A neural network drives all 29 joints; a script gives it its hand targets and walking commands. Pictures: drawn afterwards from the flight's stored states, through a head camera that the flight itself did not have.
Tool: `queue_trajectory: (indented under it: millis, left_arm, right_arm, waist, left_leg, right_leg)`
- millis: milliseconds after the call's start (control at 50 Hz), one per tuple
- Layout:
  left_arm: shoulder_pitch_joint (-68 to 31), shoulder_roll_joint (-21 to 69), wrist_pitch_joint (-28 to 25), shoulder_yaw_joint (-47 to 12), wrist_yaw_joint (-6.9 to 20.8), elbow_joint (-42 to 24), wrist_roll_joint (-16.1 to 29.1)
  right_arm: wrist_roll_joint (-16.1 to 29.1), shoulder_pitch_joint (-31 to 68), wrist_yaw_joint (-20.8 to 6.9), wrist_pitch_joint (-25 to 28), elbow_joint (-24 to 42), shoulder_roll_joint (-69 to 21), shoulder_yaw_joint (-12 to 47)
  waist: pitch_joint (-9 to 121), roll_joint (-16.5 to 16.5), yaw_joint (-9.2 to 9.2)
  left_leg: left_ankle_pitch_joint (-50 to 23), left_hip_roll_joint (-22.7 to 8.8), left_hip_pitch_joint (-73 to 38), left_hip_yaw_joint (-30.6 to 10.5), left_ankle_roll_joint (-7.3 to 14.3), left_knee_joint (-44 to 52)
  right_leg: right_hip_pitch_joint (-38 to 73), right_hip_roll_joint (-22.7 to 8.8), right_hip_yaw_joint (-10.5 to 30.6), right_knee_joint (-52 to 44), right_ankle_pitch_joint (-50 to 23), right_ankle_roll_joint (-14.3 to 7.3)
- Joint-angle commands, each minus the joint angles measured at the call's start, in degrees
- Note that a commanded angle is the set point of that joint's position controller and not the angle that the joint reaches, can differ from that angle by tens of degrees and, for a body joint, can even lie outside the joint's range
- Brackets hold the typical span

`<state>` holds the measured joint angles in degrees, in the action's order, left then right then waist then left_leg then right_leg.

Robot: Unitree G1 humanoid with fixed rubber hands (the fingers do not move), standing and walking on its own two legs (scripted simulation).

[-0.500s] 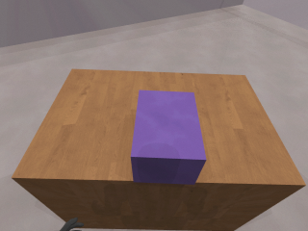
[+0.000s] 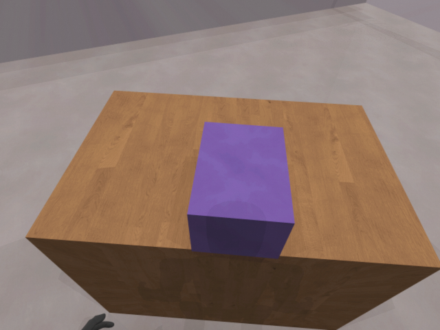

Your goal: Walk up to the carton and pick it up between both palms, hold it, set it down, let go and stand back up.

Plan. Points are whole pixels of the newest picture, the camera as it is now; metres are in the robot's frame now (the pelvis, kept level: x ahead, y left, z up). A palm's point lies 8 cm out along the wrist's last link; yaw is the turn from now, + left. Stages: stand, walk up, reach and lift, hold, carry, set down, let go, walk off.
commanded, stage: walk up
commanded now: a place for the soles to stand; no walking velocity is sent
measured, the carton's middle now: (239, 186) +0.45 -0.02 -0.02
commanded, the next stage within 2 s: reach and lift in 1.14 s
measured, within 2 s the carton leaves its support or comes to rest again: neither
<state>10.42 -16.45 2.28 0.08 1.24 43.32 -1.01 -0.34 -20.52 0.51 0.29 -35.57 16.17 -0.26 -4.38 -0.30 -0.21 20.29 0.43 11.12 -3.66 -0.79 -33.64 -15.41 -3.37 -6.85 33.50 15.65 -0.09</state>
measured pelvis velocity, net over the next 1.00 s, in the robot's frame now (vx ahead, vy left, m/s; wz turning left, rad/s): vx -0.04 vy -0.03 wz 0.16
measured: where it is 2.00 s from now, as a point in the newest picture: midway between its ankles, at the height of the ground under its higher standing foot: outside the picture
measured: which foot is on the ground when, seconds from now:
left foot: down 0.00-1.00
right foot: down 0.00-1.00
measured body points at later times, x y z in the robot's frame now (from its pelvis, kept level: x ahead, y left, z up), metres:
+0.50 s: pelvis -0.04 -0.03 -0.01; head -0.03 -0.02 +0.44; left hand +0.04 +0.25 -0.13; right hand +0.09 -0.30 -0.11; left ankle -0.03 +0.12 -0.73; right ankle +0.03 -0.12 -0.73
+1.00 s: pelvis -0.04 -0.03 -0.01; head -0.03 -0.01 +0.44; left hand +0.02 +0.26 -0.13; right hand +0.11 -0.28 -0.10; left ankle -0.03 +0.12 -0.73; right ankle +0.03 -0.12 -0.73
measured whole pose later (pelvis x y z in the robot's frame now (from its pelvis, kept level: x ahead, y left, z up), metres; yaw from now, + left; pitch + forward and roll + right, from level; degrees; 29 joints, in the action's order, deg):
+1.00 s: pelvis -0.04 -0.03 -0.01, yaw +9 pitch -2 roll -1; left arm 14.3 -18.7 2.8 0.6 2.2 39.5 -0.2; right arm -0.6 -18.8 0.3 0.1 -33.7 16.4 -1.3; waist -3.9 -1.2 -1.2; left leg 18.3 0.4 19.0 -8.4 -2.9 -39.2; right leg -19.2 -3.3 -12.8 36.9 15.5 -3.0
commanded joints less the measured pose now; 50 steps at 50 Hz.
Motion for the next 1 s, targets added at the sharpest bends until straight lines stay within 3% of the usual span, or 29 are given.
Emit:
queue_trajectory:
  millis: [0,80,140,180,220,240,280,300,320,360,420,440,460,500,540,560,600,660,720,800,880,980]
  left_arm:
    - [-2.1,-8.7,-0.3,2.5,0.1,-5.5,0.0]
    - [-1.5,-9.9,0.0,3.1,0.4,-6.0,0.3]
    - [-2.6,-12.0,0.2,3.7,0.3,-6.5,0.7]
    - [-5.1,-12.0,0.4,3.5,0.3,-7.1,1.0]
    - [-5.9,-11.8,0.8,3.1,0.5,-7.3,1.2]
    - [-5.8,-11.9,1.1,3.2,0.5,-7.5,1.1]
    - [-4.7,-10.8,1.6,3.2,0.7,-8.1,0.7]
    - [-3.5,-9.6,1.5,3.1,0.9,-8.1,0.6]
    - [-0.4,-8.6,1.2,2.5,1.2,-7.5,0.2]
    - [2.1,-9.5,0.2,3.0,1.3,-7.1,0.1]
    - [0.8,-12.9,-1.0,3.8,0.5,-6.9,0.8]
    - [-1.4,-12.7,-1.1,3.6,0.0,-7.3,0.9]
    - [-2.3,-12.0,-1.1,3.5,-0.1,-7.5,0.8]
    - [-2.4,-10.9,-0.8,2.9,0.1,-7.4,1.0]
    - [-0.3,-9.9,-0.3,2.8,0.6,-7.6,1.3]
    - [1.2,-9.6,-0.2,2.7,0.8,-7.6,1.2]
    - [3.3,-10.2,-0.4,2.9,0.9,-7.1,0.9]
    - [3.3,-11.7,-1.0,3.2,0.5,-7.3,0.9]
    - [2.2,-11.4,-0.8,3.1,0.2,-7.6,1.2]
    - [2.5,-11.1,-0.4,3.0,0.4,-8.1,1.1]
    - [4.1,-10.6,-0.4,2.9,0.7,-8.2,0.8]
    - [4.1,-11.3,-0.8,3.0,0.6,-8.8,0.8]
  right_arm:
    - [-0.1,-0.9,1.0,0.9,5.9,11.8,-4.5]
    - [-0.2,-0.7,1.0,0.2,6.9,10.9,-4.4]
    - [0.0,-2.2,1.1,-0.1,7.4,8.8,-4.3]
    - [-0.2,-4.4,1.3,-0.1,7.3,7.6,-4.3]
    - [-0.1,-4.6,1.1,0.2,7.5,8.3,-4.7]
    - [0.0,-3.8,1.0,0.3,7.7,9.6,-5.1]
    - [-0.5,-1.4,0.8,0.6,7.5,13.7,-6.2]
    - [-0.5,0.4,0.9,0.6,7.5,15.0,-6.6]
    - [-0.4,2.1,0.8,0.6,8.0,15.1,-6.4]
    - [-0.1,4.1,0.6,0.3,8.0,12.9,-5.4]
    - [0.3,-0.4,0.1,0.2,7.0,7.5,-4.0]
    - [0.0,-3.1,0.1,0.2,6.3,7.1,-4.1]
    - [-0.2,-4.4,0.2,0.3,5.7,7.1,-4.3]
    - [-0.1,-4.3,0.3,0.9,5.8,7.5,-4.5]
    - [-0.2,-0.9,0.3,1.3,6.7,9.7,-4.8]
    - [-0.2,0.3,0.2,1.2,6.8,10.7,-4.9]
    - [-0.2,2.0,0.2,1.1,6.7,10.6,-4.6]
    - [-0.1,0.2,0.1,1.0,6.3,8.3,-4.1]
    - [-0.2,-1.6,0.1,1.0,6.0,7.9,-4.2]
    - [-0.3,-0.2,0.3,1.1,6.6,9.1,-4.6]
    - [-0.3,1.6,0.3,1.2,7.1,10.1,-4.6]
    - [-0.2,1.5,0.1,1.2,7.2,9.4,-4.3]
  waist:
    - [5.0,3.2,-0.39]
    - [5.2,2.3,-0.98]
    - [5.6,-3.8,-0.66]
    - [4.6,-6.2,0.93]
    - [3.9,-4.2,1.63]
    - [2.9,-2.0,1.31]
    - [1.7,4.6,-0.01]
    - [1.3,7.4,-0.50]
    - [1.1,10.1,-1.26]
    - [0.7,7.9,-2.67]
    - [1.7,-4.5,-0.68]
    - [1.7,-4.7,1.05]
    - [2.0,-4.3,1.65]
    - [2.4,-3.7,2.16]
    - [1.6,-0.5,0.26]
    - [1.6,1.2,-0.61]
    - [1.3,2.9,-1.66]
    - [2.6,-1.0,-0.86]
    - [2.4,-2.0,0.26]
    - [1.7,0.3,-0.30]
    - [2.2,3.4,-1.41]
    - [3.2,3.1,-1.15]
  left_leg:
    - [-20.5,-7.9,8.3,-10.2,5.5,6.9]
    - [-12.4,-5.1,11.4,-8.7,4.1,3.5]
    - [-6.9,0.2,7.2,-1.2,2.0,-7.8]
    - [1.8,0.9,3.7,1.5,2.1,-10.8]
    - [0.5,-0.4,2.9,-0.7,3.1,-6.6]
    - [-1.0,-1.8,6.0,-4.0,3.6,-2.2]
    - [2.3,-7.0,14.5,-16.0,6.6,7.7]
    - [5.6,-9.3,18.7,-20.2,8.8,11.2]
    - [8.7,-9.5,20.8,-20.3,8.9,13.2]
    - [13.2,-6.7,24.0,-15.5,6.3,12.0]
    - [5.4,1.9,13.4,-1.3,1.3,-7.2]
    - [5.7,1.2,9.8,0.6,1.2,-10.3]
    - [4.9,0.5,6.7,0.8,1.7,-10.1]
    - [-0.9,-1.2,3.7,-0.9,2.7,-2.6]
    - [2.4,-4.5,9.7,-8.9,4.0,4.7]
    - [5.8,-5.1,13.9,-11.2,4.3,6.8]
    - [6.6,-4.1,17.6,-10.2,3.7,6.7]
    - [1.4,-1.0,12.2,-5.0,2.3,0.5]
    - [-0.1,-0.7,8.8,-3.2,2.3,-1.4]
    - [-0.4,-2.4,12.1,-6.9,3.0,2.0]
    - [2.2,-3.9,16.7,-11.2,3.8,5.4]
    - [-0.3,-2.8,16.0,-10.0,3.4,3.7]
  right_leg:
    - [7.5,-3.2,5.1,0.3,-13.6,-3.2]
    - [7.5,-5.0,6.1,-1.8,-10.8,-5.2]
    - [1.2,-11.3,9.1,-9.3,-4.7,-10.2]
    - [-4.9,-15.0,10.3,-11.2,-1.3,-12.4]
    - [-7.5,-13.4,7.5,-9.4,2.4,-10.0]
    - [-6.2,-10.5,5.1,-7.1,6.2,-7.6]
    - [-1.8,-3.6,4.0,1.2,10.3,-3.0]
    - [1.4,-1.0,4.3,5.3,9.1,-2.0]
    - [4.0,-0.8,5.2,5.1,8.3,-2.2]
    - [7.6,-2.2,7.3,-1.0,7.8,-3.2]
    - [-2.8,-13.0,17.2,-17.2,20.8,-8.1]
    - [-5.6,-14.5,16.5,-17.8,19.9,-9.4]
    - [-7.5,-14.3,14.8,-16.9,17.1,-9.7]
    - [-8.3,-10.6,9.0,-13.4,13.3,-6.9]
    - [-4.0,-6.2,6.0,-8.6,13.8,-4.1]
    - [0.0,-5.1,6.4,-7.1,11.9,-3.5]
    - [3.2,-5.7,7.5,-7.6,10.2,-3.6]
    - [-0.7,-9.0,9.3,-12.3,14.7,-5.3]
    - [-4.1,-9.8,8.2,-13.4,16.3,-5.8]
    - [-1.5,-7.9,5.8,-9.4,12.8,-4.8]
    - [2.5,-6.3,6.1,-6.1,9.0,-4.1]
    - [2.9,-7.3,6.8,-7.0,8.0,-4.7]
